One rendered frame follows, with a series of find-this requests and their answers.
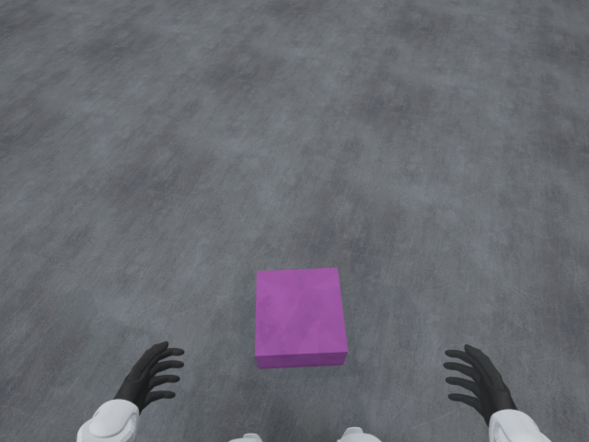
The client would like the right robot forearm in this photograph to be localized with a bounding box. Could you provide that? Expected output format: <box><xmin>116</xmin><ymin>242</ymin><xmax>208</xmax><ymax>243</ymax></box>
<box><xmin>489</xmin><ymin>409</ymin><xmax>551</xmax><ymax>442</ymax></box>

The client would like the carton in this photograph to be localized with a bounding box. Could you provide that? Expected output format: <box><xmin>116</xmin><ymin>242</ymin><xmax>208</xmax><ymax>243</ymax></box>
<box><xmin>255</xmin><ymin>267</ymin><xmax>348</xmax><ymax>369</ymax></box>

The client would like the robot right hand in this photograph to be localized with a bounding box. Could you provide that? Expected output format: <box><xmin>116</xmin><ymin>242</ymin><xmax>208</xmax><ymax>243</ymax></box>
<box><xmin>444</xmin><ymin>344</ymin><xmax>518</xmax><ymax>427</ymax></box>

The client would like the left robot forearm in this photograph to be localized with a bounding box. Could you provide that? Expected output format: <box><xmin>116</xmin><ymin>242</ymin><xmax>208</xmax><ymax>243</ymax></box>
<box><xmin>76</xmin><ymin>399</ymin><xmax>139</xmax><ymax>442</ymax></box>

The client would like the robot left hand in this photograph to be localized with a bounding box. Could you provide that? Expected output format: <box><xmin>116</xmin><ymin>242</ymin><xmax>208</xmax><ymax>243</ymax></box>
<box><xmin>113</xmin><ymin>341</ymin><xmax>184</xmax><ymax>416</ymax></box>

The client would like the right robot shin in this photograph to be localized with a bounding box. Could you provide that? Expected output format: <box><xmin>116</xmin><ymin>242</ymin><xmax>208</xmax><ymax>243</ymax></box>
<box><xmin>342</xmin><ymin>427</ymin><xmax>363</xmax><ymax>437</ymax></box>

